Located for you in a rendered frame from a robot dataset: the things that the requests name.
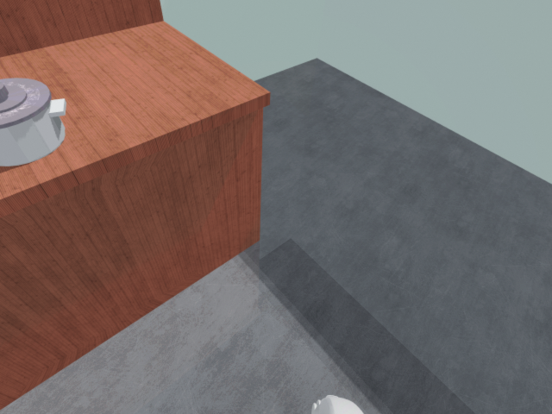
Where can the robot right thigh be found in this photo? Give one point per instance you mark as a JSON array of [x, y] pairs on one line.
[[335, 405]]

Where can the pot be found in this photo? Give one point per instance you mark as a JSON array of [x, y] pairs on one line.
[[35, 138]]

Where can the lid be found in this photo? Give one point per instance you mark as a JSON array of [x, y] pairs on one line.
[[27, 98]]

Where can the table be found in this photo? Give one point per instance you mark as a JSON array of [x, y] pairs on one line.
[[156, 184]]

